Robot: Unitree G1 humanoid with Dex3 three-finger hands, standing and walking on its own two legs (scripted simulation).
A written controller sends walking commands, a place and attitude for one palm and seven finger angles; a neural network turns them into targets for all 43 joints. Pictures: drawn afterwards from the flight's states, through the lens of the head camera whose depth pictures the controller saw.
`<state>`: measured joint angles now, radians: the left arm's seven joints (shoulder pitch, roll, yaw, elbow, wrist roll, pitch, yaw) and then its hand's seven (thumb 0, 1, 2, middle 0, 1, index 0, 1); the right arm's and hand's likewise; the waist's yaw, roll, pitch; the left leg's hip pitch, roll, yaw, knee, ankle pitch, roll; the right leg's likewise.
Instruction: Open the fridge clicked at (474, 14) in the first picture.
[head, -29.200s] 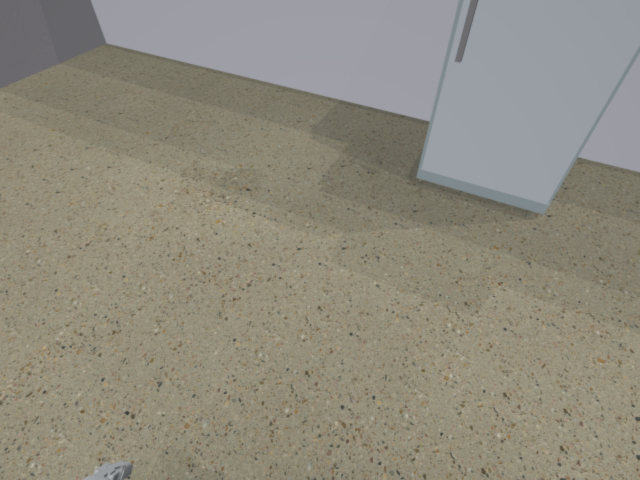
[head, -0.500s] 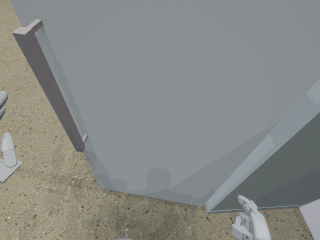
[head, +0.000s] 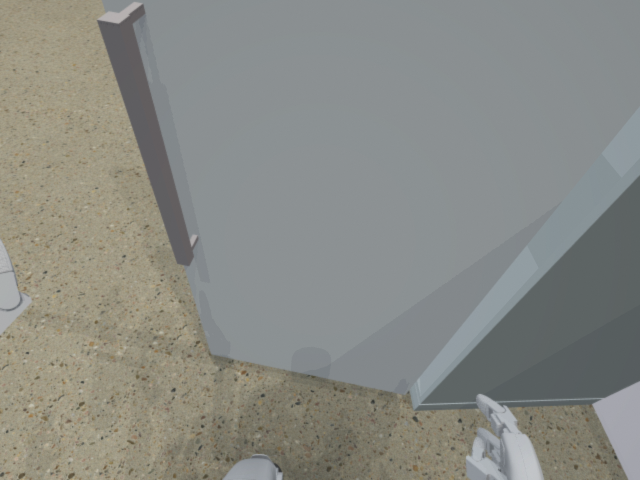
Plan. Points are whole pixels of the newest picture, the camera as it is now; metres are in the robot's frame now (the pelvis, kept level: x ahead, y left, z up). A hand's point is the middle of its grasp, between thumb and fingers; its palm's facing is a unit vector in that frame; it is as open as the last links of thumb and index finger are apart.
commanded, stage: step back with the hand held close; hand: left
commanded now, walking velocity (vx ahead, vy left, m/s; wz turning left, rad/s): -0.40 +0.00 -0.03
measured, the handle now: (166, 164) +0.49 +0.26 +0.09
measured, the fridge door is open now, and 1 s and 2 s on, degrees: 77 77 77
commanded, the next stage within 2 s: stop stepping back and stand still in 0.32 s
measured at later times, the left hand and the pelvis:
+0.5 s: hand out of the picture +0.14 +0.25 +0.18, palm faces +0.27 -0.85 -0.46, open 7.4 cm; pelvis -0.10 +0.01 +0.02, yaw -4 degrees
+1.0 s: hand out of the picture +0.05 +0.27 +0.18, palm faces +0.40 -0.86 -0.32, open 7.4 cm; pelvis -0.17 +0.03 +0.00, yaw -4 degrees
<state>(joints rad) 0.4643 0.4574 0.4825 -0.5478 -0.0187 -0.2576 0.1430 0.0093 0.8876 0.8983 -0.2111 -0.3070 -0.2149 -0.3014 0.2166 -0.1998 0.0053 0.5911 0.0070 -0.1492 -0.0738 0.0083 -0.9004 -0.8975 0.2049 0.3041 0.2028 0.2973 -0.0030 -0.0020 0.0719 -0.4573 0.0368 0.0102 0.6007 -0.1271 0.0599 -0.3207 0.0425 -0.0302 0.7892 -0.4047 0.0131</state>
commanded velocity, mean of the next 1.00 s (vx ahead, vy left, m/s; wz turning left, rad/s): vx -0.04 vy -0.01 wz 0.00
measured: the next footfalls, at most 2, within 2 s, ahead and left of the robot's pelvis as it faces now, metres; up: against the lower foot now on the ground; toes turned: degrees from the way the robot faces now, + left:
right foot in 0.12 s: -0.05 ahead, -0.13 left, +0.00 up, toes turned -4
left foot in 0.34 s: +0.02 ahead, +0.10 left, +0.00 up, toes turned +0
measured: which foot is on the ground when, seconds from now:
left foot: down 0.00-0.16, up 0.18-0.32, down 0.34-0.68, up 0.70-0.92, down 0.94-1.00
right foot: up 0.00-0.10, down 0.12-0.36, up 0.38-0.62, down 0.64-0.94, up 0.96-1.00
